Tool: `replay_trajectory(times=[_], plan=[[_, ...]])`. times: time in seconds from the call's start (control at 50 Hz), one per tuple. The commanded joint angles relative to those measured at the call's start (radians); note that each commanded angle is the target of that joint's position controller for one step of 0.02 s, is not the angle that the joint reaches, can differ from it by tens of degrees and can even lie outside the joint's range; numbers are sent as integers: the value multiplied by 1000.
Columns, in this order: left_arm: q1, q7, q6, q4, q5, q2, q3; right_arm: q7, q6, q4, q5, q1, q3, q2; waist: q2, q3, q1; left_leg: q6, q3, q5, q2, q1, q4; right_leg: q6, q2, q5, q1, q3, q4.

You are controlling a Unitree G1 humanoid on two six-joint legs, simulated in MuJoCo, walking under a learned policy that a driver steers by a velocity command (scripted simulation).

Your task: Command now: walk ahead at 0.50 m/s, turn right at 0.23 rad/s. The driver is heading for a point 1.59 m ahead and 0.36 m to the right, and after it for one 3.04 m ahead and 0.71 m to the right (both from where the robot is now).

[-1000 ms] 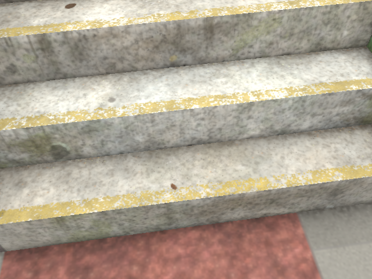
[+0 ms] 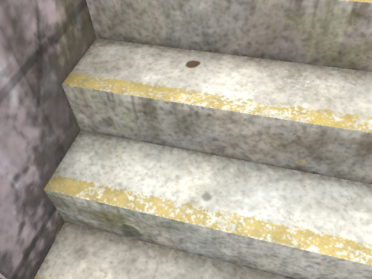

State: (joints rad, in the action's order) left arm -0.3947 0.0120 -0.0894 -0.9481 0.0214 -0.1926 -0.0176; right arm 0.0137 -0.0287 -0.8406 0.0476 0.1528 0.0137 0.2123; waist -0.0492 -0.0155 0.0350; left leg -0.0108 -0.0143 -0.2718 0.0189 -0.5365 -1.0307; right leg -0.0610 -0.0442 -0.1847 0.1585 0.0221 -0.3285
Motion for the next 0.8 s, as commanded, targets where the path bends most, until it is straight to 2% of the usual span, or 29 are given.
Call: replay_trajectory(times=[0.02, 0.08, 0.12, 0.14, 0.16, 0.18, 0.2, 0.22, 0.26, 0.28, 0.32, 0.34, 0.4, 0.44, 0.5, 0.52, 0.56, 0.58, 0.6, 0.62, 0.64, 0.66, 0.68, 0.7, 0.72, 0.74, 0.76, 0.78, 0.8], plan=[[39, 12, 0, 70, 8, -146, -30, -23, -2, 57, -20, 11, -12, 5, 223, 63, -43, -11, -70, -58, -48, 150, 215, -144, 194, 655, 14, -143, 3], [36, 13, 14, 76, -1, -147, -44, -59, -21, 60, -30, 67, -11, 25, 219, 63, -48, 18, -70, 18, -65, 238, 404, -171, 218, 721, 14, -210, -67], [75, 11, 21, 89, -29, -145, -51, -72, -47, 42, -26, 181, -1, 39, 125, 87, -122, 29, -69, 176, -48, 405, 677, -135, 146, 696, 40, -183, -302], [134, 10, 15, 134, -48, -90, -44, -79, -56, 26, 1, 277, 20, 116, 12, 120, -156, 54, 79, 339, 112, 604, 724, -78, 76, 325, 256, -151, -542], [55, 19, 22, 159, -34, 23, -21, -71, -47, 29, 3, 313, 42, 217, -200, 151, -86, 93, 344, 734, 386, 693, 700, -33, -63, -309, 487, -48, -844], [-33, 35, 49, 142, -15, -21, -34, -69, -27, 42, 11, 264, 58, 221, -175, 203, -58, 243, 437, 345, 489, 559, 744, -22, -2, -374, 513, -34, -1161], [36, 42, 69, 145, 27, -39, -42, -59, -19, 58, -12, 192, 45, 137, -81, 89, -49, 272, 431, -153, 426, 443, 831, -20, 44, -304, 615, -28, -1399], [121, 42, 80, 178, 44, -34, -48, -51, -21, 54, -28, 118, 31, 88, -71, -27, -32, 247, 355, -334, 364, 349, 867, -16, 49, -270, 735, -15, -1567], [214, 17, 83, 235, 28, -9, -39, -50, -45, 10, -6, 150, 6, 28, 14, -118, -20, 188, 187, -170, 279, 300, 836, -5, 67, -160, 864, -63, -1590], [234, 11, 83, 252, 19, 22, -30, -49, -55, -27, 4, 210, 8, 27, 40, -80, -29, 171, 143, -82, 270, 334, 804, -6, 51, -134, 902, -57, -1645], [306, 18, 92, 311, 15, 71, -13, -49, -69, -87, 2, 327, 17, 57, 7, -4, -54, 180, 126, 13, 304, 448, 783, -26, 19, -172, 1036, -58, -1861], [349, 28, 103, 346, 11, 81, -4, -39, -74, -108, 1, 361, 22, 72, -33, -2, -56, 188, 146, -76, 332, 503, 813, -40, 20, -233, 1137, -80, -1977], [468, 38, 118, 439, 14, 71, 8, -35, -80, -140, -14, 358, 13, 68, 1, -86, -40, 153, 85, -279, 342, 478, 894, -28, 39, -292, 1279, -106, -1954], [523, 39, 126, 480, 22, 90, 16, -35, -86, -153, -9, 366, 4, 59, -16, -100, -49, 154, 40, -229, 329, 446, 919, -22, 33, -288, 1313, -63, -1995], [578, 41, 133, 553, 25, 88, 23, -39, -96, -148, -15, 343, 9, 101, 5, -99, -35, 141, -51, -137, 301, 452, 956, -19, 59, -299, 1292, -45, -1848], [609, 32, 132, 596, 32, 107, 39, -46, -81, -164, -21, 344, 9, 95, 13, -88, -15, 125, -87, -98, 254, 442, 962, -17, 98, -277, 1250, -16, -1698], [650, 22, 138, 639, 44, 101, 40, -66, -67, -155, -14, 349, 20, 126, -19, -46, -38, 153, -109, 96, 258, 545, 980, 1, 123, -289, 1232, 30, -1574], [647, 3, 135, 648, 29, 132, 66, -79, -54, -130, -35, 318, 28, 153, -50, -8, -44, 192, -151, 326, 274, 529, 1076, -31, 155, -382, 1049, 86, -1297], [648, 3, 138, 642, 9, 135, 74, -78, -45, -137, -38, 337, 28, 136, -76, 23, -66, 209, -210, 571, 250, 528, 1084, -58, 131, -417, 853, 152, -1124], [551, 1, 136, 571, -17, 96, 54, -73, -39, -109, -51, 324, 25, 135, -23, 102, -53, 236, -270, 1125, 233, 483, 969, -66, 24, -446, 578, 277, -990], [387, 3, 135, 503, -16, 77, 34, -73, -36, -101, -53, 384, 33, 202, -101, 253, -5, 231, -231, 1786, 305, 589, 737, -81, -82, -483, 401, 312, -999], [150, 1, 127, 457, -6, 20, 13, -43, -48, -75, -69, 317, 61, 293, -214, 420, 107, 197, -235, 2011, 327, 635, 445, -126, -105, -369, 194, 211, -854], [85, 21, 123, 421, -5, -66, -21, -1, -81, 29, -97, 223, 73, 325, -154, 487, 178, 145, -168, 1846, 239, 312, 156, -181, -7, -346, -49, -179, -711], [40, 29, 139, 391, 4, -197, -71, 59, -115, 89, -81, 174, 75, 258, 155, 517, 158, 94, -94, 613, 54, 64, -214, -210, 201, -452, -161, -742, -222], [122, 34, 145, 365, -8, -276, -114, 74, -99, 105, -35, 121, 76, 152, 175, 515, 124, 56, 115, 190, -61, -81, -710, -166, 290, -593, -91, -1008, 21], [183, 23, 136, 326, 19, -236, -101, 55, -74, 147, -15, 92, 50, 15, 75, 377, 45, 57, 204, 239, -37, -219, -932, -89, 325, -633, 42, -915, 26], [213, 14, 118, 262, 26, -179, -84, 25, -53, 193, -7, 24, 37, -30, 11, 183, -1, 62, 138, 275, -10, -303, -993, -89, 293, -635, 203, -784, -40], [223, 6, 99, 180, 21, -97, -59, -3, -46, 213, 5, 4, 17, -80, 35, 30, -51, 87, 114, 264, -18, -410, -1080, -107, 249, -521, 316, -631, -106], [214, -8, 71, 124, 20, -15, -33, -28, -36, 218, 2, 64, -3, -126, 80, -8, -101, 108, 157, 260, -27, -435, -1134, -90, 214, -372, 355, -484, -146]])
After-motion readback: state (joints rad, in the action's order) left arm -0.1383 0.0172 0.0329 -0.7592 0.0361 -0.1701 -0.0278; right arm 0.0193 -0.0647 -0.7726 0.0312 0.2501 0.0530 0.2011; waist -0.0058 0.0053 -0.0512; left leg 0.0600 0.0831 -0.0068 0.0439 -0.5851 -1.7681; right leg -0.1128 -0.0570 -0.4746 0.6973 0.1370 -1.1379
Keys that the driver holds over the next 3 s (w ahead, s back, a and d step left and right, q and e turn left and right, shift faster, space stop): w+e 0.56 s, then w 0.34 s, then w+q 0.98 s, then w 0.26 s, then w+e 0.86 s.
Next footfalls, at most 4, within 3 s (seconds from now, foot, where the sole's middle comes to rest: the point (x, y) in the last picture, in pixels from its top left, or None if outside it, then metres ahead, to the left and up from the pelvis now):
0.14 left None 0.11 0.10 -0.78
0.64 right None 0.29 -0.21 -0.59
1.18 left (268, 208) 0.55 -0.15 -0.38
1.60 right None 0.76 -0.43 -0.18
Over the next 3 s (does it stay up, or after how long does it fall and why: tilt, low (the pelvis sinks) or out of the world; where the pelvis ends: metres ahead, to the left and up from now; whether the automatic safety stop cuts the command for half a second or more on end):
stays up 1.25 -0.30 0.96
